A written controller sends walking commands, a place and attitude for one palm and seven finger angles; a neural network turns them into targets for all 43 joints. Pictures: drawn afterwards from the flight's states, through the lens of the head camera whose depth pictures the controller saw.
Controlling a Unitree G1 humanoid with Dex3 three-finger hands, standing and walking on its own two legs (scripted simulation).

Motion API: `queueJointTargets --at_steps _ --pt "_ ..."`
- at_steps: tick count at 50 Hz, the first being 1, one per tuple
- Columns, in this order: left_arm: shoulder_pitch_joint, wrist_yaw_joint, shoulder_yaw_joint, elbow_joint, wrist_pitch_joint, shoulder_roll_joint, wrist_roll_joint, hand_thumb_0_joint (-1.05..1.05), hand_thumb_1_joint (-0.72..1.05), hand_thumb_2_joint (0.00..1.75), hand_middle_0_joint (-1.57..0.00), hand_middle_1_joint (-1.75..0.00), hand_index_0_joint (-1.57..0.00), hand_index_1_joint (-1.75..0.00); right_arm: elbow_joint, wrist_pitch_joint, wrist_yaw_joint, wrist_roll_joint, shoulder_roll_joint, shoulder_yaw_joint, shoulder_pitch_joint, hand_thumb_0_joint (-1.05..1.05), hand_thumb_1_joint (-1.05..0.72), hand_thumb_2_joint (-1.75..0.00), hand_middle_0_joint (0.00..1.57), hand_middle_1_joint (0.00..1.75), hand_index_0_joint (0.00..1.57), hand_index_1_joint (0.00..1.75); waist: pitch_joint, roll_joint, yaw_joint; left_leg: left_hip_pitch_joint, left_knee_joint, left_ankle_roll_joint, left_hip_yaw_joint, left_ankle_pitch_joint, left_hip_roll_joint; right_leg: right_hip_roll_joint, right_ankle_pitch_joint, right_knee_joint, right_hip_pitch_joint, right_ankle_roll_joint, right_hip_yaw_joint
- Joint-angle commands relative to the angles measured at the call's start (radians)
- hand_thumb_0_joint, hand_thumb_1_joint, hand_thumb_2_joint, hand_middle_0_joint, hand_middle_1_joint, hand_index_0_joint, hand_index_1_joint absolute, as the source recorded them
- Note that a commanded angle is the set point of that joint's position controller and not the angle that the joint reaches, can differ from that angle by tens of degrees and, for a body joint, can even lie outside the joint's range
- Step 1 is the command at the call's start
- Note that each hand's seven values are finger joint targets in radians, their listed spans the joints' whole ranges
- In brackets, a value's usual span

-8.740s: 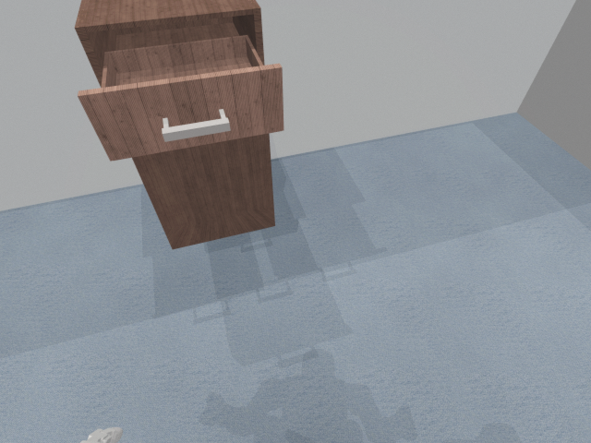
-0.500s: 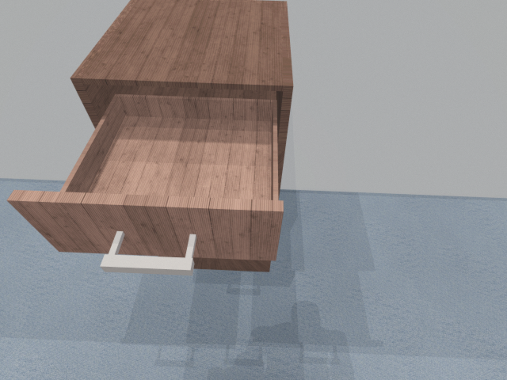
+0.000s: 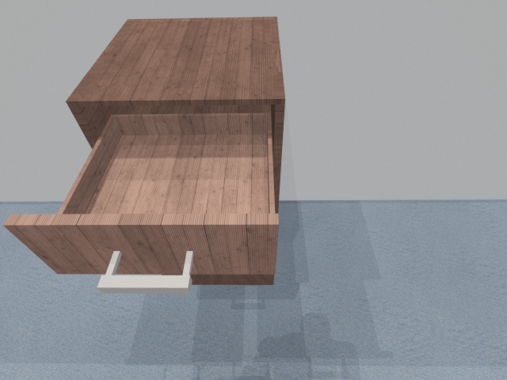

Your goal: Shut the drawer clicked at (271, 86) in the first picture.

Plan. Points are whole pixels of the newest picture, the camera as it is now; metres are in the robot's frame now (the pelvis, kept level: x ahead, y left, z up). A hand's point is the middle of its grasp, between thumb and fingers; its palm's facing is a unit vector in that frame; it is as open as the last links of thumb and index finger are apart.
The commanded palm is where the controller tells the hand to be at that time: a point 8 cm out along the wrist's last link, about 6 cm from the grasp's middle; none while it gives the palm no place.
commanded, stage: look again from close up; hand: left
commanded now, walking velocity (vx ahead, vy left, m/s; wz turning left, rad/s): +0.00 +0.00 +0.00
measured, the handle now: (149, 271) +0.27 +0.18 +0.03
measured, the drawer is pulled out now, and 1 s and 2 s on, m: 0.30 0.30 0.30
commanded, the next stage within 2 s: raise the hand and make a fist in 0.40 s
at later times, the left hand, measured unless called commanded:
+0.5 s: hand out of the picture +0.03 +0.16 -0.17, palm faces +0.02 -0.98 -0.20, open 7.3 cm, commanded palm +0.11 +0.21 -0.07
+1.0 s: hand out of the picture +0.10 +0.16 +0.01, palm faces +0.20 -0.97 -0.12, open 5.6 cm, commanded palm +0.09 +0.20 +0.00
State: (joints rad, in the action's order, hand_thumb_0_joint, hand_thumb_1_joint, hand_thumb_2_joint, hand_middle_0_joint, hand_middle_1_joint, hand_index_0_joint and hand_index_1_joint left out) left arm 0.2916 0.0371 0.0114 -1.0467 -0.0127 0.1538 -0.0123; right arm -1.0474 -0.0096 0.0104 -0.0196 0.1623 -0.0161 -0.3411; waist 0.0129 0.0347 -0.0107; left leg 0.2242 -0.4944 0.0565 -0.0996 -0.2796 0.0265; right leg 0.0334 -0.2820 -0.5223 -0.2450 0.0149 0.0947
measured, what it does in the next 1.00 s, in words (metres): lowers itself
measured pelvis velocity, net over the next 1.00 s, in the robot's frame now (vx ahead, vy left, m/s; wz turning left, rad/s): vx -0.03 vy -0.04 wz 0.05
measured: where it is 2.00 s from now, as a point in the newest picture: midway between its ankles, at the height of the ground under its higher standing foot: outside the picture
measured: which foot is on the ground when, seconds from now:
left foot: down 0.00-1.00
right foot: down 0.00-1.00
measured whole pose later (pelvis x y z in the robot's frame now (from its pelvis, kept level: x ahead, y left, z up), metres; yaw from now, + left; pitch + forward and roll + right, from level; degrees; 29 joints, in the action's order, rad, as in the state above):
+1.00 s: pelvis -0.03 -0.04 -0.06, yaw +3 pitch +9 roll -1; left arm 0.67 -0.20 -0.14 0.10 -0.64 0.18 0.23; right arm -0.54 -0.28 0.01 0.01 0.27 0.06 -0.12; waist -0.10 0.00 0.06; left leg 0.72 -1.02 0.00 -0.01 -0.46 -0.03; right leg 0.02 -0.47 -0.99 -0.69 0.09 0.18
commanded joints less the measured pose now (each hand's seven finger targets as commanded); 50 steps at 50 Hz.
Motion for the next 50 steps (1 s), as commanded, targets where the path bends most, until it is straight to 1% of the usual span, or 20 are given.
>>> queueJointTargets --at_steps 1,9,24,25,26,27,28,29,30,32,35,36,37,39,40,42,43,45,48,50 --pt "0.052 0.007 -0.014 0.031 -0.016 0.092 0.006 0.0 0.9 0.9 -0.2 -0.3 -0.2 -0.3 0.029 -0.032 0.012 0.005 0.099 0.013 -0.031 0.0 -0.9 -0.9 0.2 0.3 0.2 0.3 0.004 -0.072 0.014 0.013 0.113 -0.001 0.155 0.214 -0.133 0.082 0.152 0.071 0.064 0.035 -0.108" --pt "0.039 0.011 -0.018 0.028 -0.006 0.094 0.006 0.0 0.9 0.9 -0.2 -0.3 -0.2 -0.3 -0.011 -0.026 0.016 0.005 0.083 0.01 -0.023 0.0 -0.9 -0.9 0.2 0.3 0.2 0.3 0.047 -0.052 0.016 -0.011 0.122 -0.005 0.143 0.242 -0.13 0.085 0.175 0.082 0.056 0.032 -0.112" --pt "0.05 0.01 -0.015 -0.003 -0.007 0.097 0.005 0.0 0.9 0.9 -0.2 -0.3 -0.2 -0.3 -0.043 -0.025 0.023 0.009 0.09 0.014 0.015 0.0 -0.9 -0.9 0.2 0.3 0.2 0.3 0.023 -0.038 0.013 -0.097 0.127 -0.011 0.126 0.301 -0.138 0.092 0.258 0.117 0.075 0.028 -0.12" --pt "0.108 0.044 -0.016 -0.046 -0.026 0.113 -0.012 0.0 0.9 0.9 -0.2 -0.3 -0.2 -0.3 0.019 -0.025 0.017 0.021 0.125 0.021 0.078 0.0 -0.9 -0.9 0.2 0.3 0.2 0.3 0.067 -0.083 0.031 0.003 -0.044 -0.039 0.109 0.427 -0.162 0.127 0.54 0.108 0.053 0.005 -0.141" --pt "-0.604 0.038 -0.151 1.533 -0.228 0.325 0.194 0.0 0.9 0.9 -0.22 -0.32 -0.22 -0.32 0.38 -0.175 0.05 0.069 0.276 0.055 0.062 0.0 -0.9 -0.9 0.2 0.3 0.2 0.3 -0.443 0.148 -0.064 -0.257 0.054 -0.044 0.131 0.528 -0.045 0.022 0.492 0.03 0.126 0.028 -0.083" --pt "-0.154 0.072 -0.121 1.274 -0.166 0.256 0.108 0.0 0.9 0.9 -0.24 -0.34 -0.24 -0.34 0.319 -0.267 0.079 0.048 0.176 0.015 0.144 0.0 -0.9 -0.9 0.2 0.3 0.2 0.3 -0.433 0.262 0.019 -0.348 0.082 -0.054 0.121 0.701 -0.095 -0.013 0.232 -0.016 0.083 0.041 -0.071" --pt "-0.092 0.13 -0.09 1.166 -0.113 0.192 0.133 0.0 0.9 0.9 -0.26 -0.37 -0.26 -0.37 0.246 -0.29 0.08 0.05 0.183 0.036 0.141 0.0 -0.9 -0.9 0.2 0.3 0.2 0.3 -0.337 0.244 -0.005 -0.26 0.083 -0.09 0.118 0.652 -0.099 -0.012 0.103 -0.041 0.014 0.026 -0.031" --pt "0.189 0.118 0.047 0.971 -0.006 -0.036 0.128 0.0 0.9 0.9 -0.28 -0.39 -0.28 -0.39 0.234 -0.287 0.062 0.067 0.143 0.041 0.093 0.0 -0.9 -0.9 0.2 0.3 0.2 0.3 -0.207 0.124 -0.019 -0.196 0.091 -0.074 0.13 0.573 -0.103 -0.013 0.049 -0.024 -0.071 0.012 -0.02" --pt "0.045 0.091 0.048 1.182 -0.028 -0.02 0.168 0.0 0.9 0.9 -0.3 -0.41 -0.3 -0.41 0.317 -0.297 0.053 0.07 0.189 0.048 0.12 0.0 -0.9 -0.9 0.2 0.3 0.2 0.3 -0.094 0.091 -0.024 -0.12 0.075 -0.068 0.157 0.521 -0.1 -0.008 0.084 -0.007 -0.074 0.011 -0.008" --pt "0.106 0.054 -0.019 1.184 -0.113 0.029 0.149 0.0 0.9 0.9 -0.34 -0.45 -0.34 -0.45 0.38 -0.326 0.052 0.039 0.212 0.072 0.14 0.0 -0.9 -0.9 0.2 0.3 0.2 0.3 -0.058 -0.044 -0.03 -0.015 -0.012 -0.06 0.147 0.369 -0.066 -0.019 0.113 0.016 -0.126 0.015 0.014" --pt "0.48 -0.063 -0.058 0.967 -0.247 -0.041 0.183 0.0 0.9 0.9 -0.4 -0.52 -0.4 -0.52 0.463 -0.31 0.023 0.03 0.198 0.094 0.19 0.0 -0.9 -0.9 0.2 0.3 0.2 0.3 -0.022 -0.338 0.045 0.203 -0.115 -0.052 0.116 0.224 -0.038 -0.03 0.164 -0.069 -0.174 0.004 0.023" --pt "0.553 -0.127 -0.075 0.948 -0.313 -0.05 0.209 0.0 0.9 0.9 -0.42 -0.54 -0.42 -0.54 0.485 -0.3 0.01 0.034 0.197 0.099 0.211 0.0 -0.9 -0.9 0.2 0.3 0.2 0.3 -0.026 -0.373 0.059 0.277 -0.146 -0.057 0.101 0.173 -0.031 -0.03 0.175 -0.107 -0.184 -0.001 0.014" --pt "0.589 -0.19 -0.104 0.967 -0.384 -0.032 0.23 0.0 0.9 0.9 -0.44 -0.56 -0.44 -0.56 0.512 -0.296 -0.004 0.037 0.199 0.107 0.231 0.0 -0.9 -0.9 0.2 0.3 0.2 0.3 -0.052 -0.358 0.071 0.324 -0.18 -0.063 0.087 0.146 -0.022 -0.025 0.207 -0.144 -0.187 -0.003 0.0" --pt "0.505 -0.241 -0.155 1.149 -0.506 0.057 0.237 0.0 0.9 0.9 -0.48 -0.6 -0.48 -0.6 0.58 -0.299 -0.027 0.033 0.199 0.104 0.237 0.0 -0.9 -0.9 0.2 0.3 0.2 0.3 -0.177 -0.131 0.094 0.337 -0.227 -0.061 0.064 0.148 -0.007 -0.015 0.209 -0.217 -0.168 0.016 -0.035" --pt "0.431 -0.251 -0.215 1.276 -0.567 0.139 0.231 0.0 0.9 0.9 -0.5 -0.62 -0.5 -0.62 0.603 -0.304 -0.026 0.027 0.191 0.11 0.242 0.0 -0.9 -0.9 0.2 0.3 0.2 0.3 -0.264 0.034 0.094 0.308 -0.259 -0.058 0.049 0.159 -0.008 -0.015 0.184 -0.247 -0.177 0.026 -0.055" --pt "0.365 -0.236 -0.244 1.406 -0.649 0.191 0.222 0.0 0.9 0.9 -0.54 -0.67 -0.54 -0.67 0.615 -0.312 -0.023 0.019 0.163 0.103 0.225 0.0 -0.9 -0.9 0.2 0.3 0.2 0.3 -0.329 0.193 0.081 0.277 -0.306 -0.048 0.054 0.188 -0.013 -0.022 0.161 -0.285 -0.229 0.038 -0.07" --pt "0.317 -0.209 -0.281 1.456 -0.669 0.235 0.218 0.0 0.9 0.9 -0.56 -0.69 -0.56 -0.69 0.604 -0.305 -0.02 0.016 0.173 0.102 0.209 0.0 -0.9 -0.9 0.2 0.3 0.2 0.3 -0.307 0.206 0.06 0.295 -0.327 -0.047 0.067 0.144 -0.021 -0.026 0.103 -0.292 -0.288 0.037 -0.073" --pt "0.277 -0.202 -0.218 1.435 -0.71 0.145 0.23 0.0 0.9 0.9 -0.6 -0.73 -0.6 -0.73 0.607 -0.297 -0.01 0.027 0.15 0.093 0.221 0.0 -0.9 -0.9 0.2 0.3 0.2 0.3 -0.215 0.114 0.009 0.376 -0.373 -0.037 0.092 0.026 -0.026 -0.029 -0.032 -0.282 -0.387 0.035 -0.088" --pt "0.154 -0.254 -0.164 1.405 -0.728 0.101 0.264 0.0 0.9 0.9 -0.66 -0.8 -0.66 -0.8 0.623 -0.314 0.006 0.044 0.17 0.078 0.224 0.0 -0.9 -0.9 0.2 0.3 0.2 0.3 -0.124 -0.014 -0.061 0.477 -0.45 -0.025 0.112 -0.153 -0.023 -0.003 -0.319 -0.191 -0.484 0.017 -0.169" --pt "0.177 -0.323 -0.136 1.35 -0.669 0.107 0.295 0.0 0.9 0.9 -0.7 -0.84 -0.7 -0.84 0.64 -0.326 0.025 0.061 0.192 0.077 0.214 0.0 -0.9 -0.9 0.2 0.3 0.2 0.3 -0.151 -0.074 -0.058 0.5 -0.458 -0.02 0.104 -0.196 -0.022 0.011 -0.419 -0.133 -0.433 0.003 -0.221"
